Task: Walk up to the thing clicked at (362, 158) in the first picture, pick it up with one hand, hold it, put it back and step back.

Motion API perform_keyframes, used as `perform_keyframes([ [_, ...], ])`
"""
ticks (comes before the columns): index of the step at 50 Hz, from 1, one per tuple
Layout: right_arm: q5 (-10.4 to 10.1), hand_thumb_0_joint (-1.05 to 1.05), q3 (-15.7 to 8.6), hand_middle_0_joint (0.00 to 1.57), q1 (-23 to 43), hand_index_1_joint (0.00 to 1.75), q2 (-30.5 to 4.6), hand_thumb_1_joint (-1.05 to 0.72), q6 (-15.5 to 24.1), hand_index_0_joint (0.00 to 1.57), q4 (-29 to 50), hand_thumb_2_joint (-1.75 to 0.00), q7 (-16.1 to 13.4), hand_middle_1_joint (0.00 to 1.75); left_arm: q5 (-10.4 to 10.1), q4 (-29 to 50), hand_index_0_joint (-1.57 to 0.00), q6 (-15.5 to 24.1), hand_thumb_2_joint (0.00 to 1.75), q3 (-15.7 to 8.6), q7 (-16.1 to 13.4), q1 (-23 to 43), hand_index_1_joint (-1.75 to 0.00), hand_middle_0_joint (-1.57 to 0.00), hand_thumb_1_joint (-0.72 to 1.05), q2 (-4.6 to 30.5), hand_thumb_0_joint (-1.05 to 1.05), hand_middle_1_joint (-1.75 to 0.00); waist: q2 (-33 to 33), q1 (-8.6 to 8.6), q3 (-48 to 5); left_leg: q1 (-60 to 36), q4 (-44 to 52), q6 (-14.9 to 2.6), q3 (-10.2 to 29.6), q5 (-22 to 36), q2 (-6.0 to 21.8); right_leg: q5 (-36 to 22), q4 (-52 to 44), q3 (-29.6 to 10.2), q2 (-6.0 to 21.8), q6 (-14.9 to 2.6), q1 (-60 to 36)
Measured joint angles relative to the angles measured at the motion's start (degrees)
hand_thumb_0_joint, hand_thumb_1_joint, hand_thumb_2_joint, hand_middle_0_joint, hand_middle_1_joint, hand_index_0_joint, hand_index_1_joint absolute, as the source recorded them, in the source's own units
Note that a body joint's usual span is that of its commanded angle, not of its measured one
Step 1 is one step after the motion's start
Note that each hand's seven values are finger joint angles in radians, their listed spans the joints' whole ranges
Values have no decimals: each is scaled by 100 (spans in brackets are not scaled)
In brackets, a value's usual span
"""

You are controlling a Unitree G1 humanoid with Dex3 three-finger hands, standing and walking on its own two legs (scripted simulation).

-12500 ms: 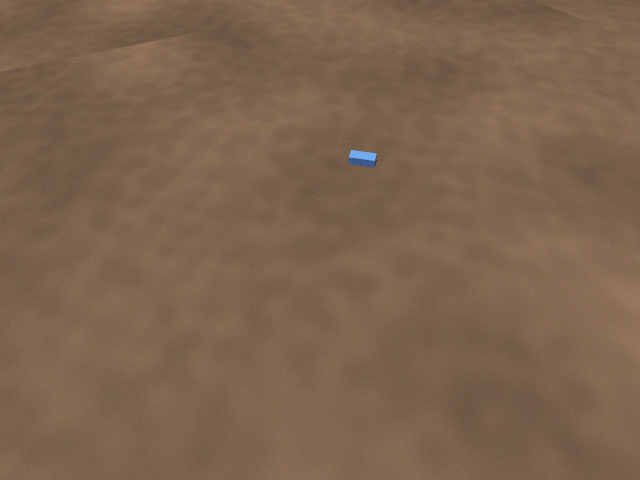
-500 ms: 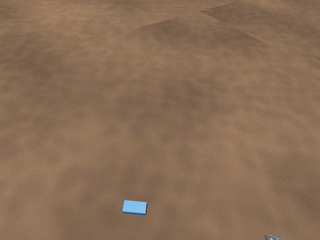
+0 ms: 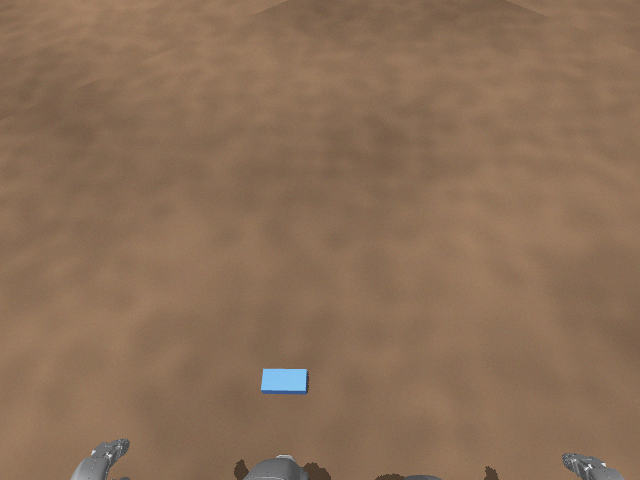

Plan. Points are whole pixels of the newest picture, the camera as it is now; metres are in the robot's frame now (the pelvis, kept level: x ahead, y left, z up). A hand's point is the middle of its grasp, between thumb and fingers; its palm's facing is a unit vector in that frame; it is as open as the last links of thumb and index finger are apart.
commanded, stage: walk up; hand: left
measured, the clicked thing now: (284, 381) +0.44 +0.17 -0.74
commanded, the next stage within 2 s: stand in 1.94 s
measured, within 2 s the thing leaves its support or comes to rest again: neither
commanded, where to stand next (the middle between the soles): +0.06 -0.02 m, yaw -1 degrees
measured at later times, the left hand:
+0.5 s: hand out of the picture +0.08 +0.29 -0.16, palm faces -0.12 -0.94 -0.32, open 7.4 cm
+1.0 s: hand out of the picture +0.13 +0.28 -0.14, palm faces +0.01 -0.91 -0.42, open 7.4 cm
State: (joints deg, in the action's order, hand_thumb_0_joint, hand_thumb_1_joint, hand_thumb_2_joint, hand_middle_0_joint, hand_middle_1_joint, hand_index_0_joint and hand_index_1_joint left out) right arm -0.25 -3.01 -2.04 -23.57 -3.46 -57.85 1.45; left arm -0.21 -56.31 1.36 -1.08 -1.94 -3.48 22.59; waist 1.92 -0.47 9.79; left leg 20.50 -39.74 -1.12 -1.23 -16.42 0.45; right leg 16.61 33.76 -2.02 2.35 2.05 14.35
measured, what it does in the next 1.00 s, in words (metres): steps on the spot: left foot, then right foot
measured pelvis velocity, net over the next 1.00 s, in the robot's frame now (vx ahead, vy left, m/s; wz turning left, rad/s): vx -0.01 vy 0.01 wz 0.03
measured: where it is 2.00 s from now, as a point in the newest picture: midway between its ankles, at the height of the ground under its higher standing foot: outside the picture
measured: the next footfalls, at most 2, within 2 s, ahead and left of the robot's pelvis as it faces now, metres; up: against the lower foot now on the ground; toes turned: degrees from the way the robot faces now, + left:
left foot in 0.14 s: +0.03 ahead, +0.15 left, +0.00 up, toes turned +0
right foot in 0.60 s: +0.09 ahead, -0.15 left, +0.00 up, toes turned -4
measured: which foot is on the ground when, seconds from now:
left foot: up 0.00-0.12, down 0.14-0.62, up 0.64-0.98, down 1.00-1.00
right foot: down 0.00-0.14, up 0.16-0.58, down 0.60-1.00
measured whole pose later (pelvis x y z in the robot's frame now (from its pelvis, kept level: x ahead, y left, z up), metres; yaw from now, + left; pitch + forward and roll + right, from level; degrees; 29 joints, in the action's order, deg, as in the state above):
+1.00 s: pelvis -0.01 +0.01 -0.01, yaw +2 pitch -2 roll +0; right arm 1.4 -2.9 -9.5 -22.7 -1.5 -54.5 1.5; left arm 1.5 -52.5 1.2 -3.0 -1.0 -3.3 22.2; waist 0.5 -0.7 7.3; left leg 16.9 -39.4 -0.4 1.0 -21.9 -0.1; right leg 15.3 39.0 3.1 6.0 1.4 21.7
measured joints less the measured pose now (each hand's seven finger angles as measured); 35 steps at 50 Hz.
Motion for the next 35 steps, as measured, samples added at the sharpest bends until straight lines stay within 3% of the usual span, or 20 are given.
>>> perform_keyframes([
  [2,34,0,-52,20,25,30,-61,-91,-77,20,116,-90,31,30,76,108,-20,-37,90,-23,-25,44,-31,-21,91,47,1,-30,-85,-6,65,182,-666,-11,70,-663,-112,-24,101,-88,72,16,177],
  [4,38,0,-86,20,-19,30,-96,-91,-74,20,215,-90,66,30,149,166,-20,-79,90,-39,-39,73,-31,-21,90,111,1,-30,-179,-52,67,168,-852,-47,90,-922,-143,-46,189,-142,155,43,364],
  [6,30,0,-105,20,-147,30,-117,-91,39,20,240,-90,73,30,193,185,-20,-126,90,-44,-28,87,-31,-21,90,181,1,-30,-240,-122,-10,-180,-102,-60,81,-634,-73,21,395,-152,209,73,584],
  [8,101,0,-119,20,-275,30,6,-91,224,20,133,-90,6,30,187,150,-20,-205,90,-59,-2,167,-31,-21,91,266,1,-30,-498,-108,33,-339,178,-6,-36,-287,-207,473,910,-414,253,-114,783],
  [9,152,0,-84,20,-373,30,102,-91,297,20,86,-90,-15,30,185,134,-20,-249,90,-72,7,157,-31,-20,91,280,1,-30,-609,-65,35,-386,178,-14,-110,-296,-238,751,1206,-616,122,-202,857],
  [11,173,0,6,20,-631,30,243,-91,403,20,0,-90,-17,30,184,52,-20,-304,90,-65,48,35,-30,-20,91,243,1,-30,-641,-106,-102,-469,277,-40,-91,-279,-186,1069,1595,-655,-160,-307,924],
  [14,185,0,66,21,-995,30,390,-91,531,21,-100,-90,-97,30,194,-43,-20,-385,90,-106,210,-192,-30,-20,91,224,1,-30,-679,-127,-296,-711,658,-37,-84,-130,-87,879,2007,-653,-376,-331,987],
  [19,135,0,-16,21,-1524,30,391,-90,764,21,-41,-90,-281,30,273,-29,-20,-565,90,-299,478,-562,-30,-20,91,355,1,-30,-789,-131,-410,-1085,1088,41,-148,10,59,352,2467,-788,-380,-289,1110],
  [23,173,0,-91,21,-1753,30,226,-90,760,21,12,-90,-256,30,192,-105,-20,-509,90,-371,551,-796,-30,-20,91,443,1,-30,-815,-141,-477,-1330,1324,102,-220,40,199,98,2040,-784,-233,-212,1059],
  [28,219,0,-92,21,-1673,30,-64,-90,535,21,173,-90,-132,30,116,-230,-20,-256,90,-282,487,-866,-30,-20,91,300,1,-30,-555,-188,-465,-1282,1058,213,-262,-191,384,265,515,-168,-36,-124,557],
  [30,140,0,-57,21,-1549,30,-141,-90,416,21,221,-90,-124,30,105,-239,-20,-143,90,-257,408,-806,-30,-20,91,216,1,-30,-409,-170,-401,-1084,588,282,-237,-450,457,-374,-194,36,-94,-141,231],
  [31,84,0,-44,21,-1428,30,-185,-90,359,20,212,-90,-143,30,115,-258,-20,-104,90,-256,355,-717,-30,-20,91,105,1,-30,-207,-173,-292,-963,270,229,-131,-578,571,-496,-173,116,-206,-132,209],
  [33,-16,0,14,20,-1215,30,-173,-91,275,20,221,-90,-207,30,156,-209,-20,-93,90,-192,300,-572,-30,-20,91,-106,1,-30,49,-166,-171,-708,-262,109,317,-1098,424,-391,-56,206,-285,-156,233],
  [35,-78,0,87,20,-1050,30,-84,-91,251,20,239,-90,-242,30,171,-119,-20,-125,90,-114,299,-447,-30,-20,91,-253,1,-30,121,-89,-169,-490,-651,46,471,-1514,168,-361,-44,177,-244,-197,287],
])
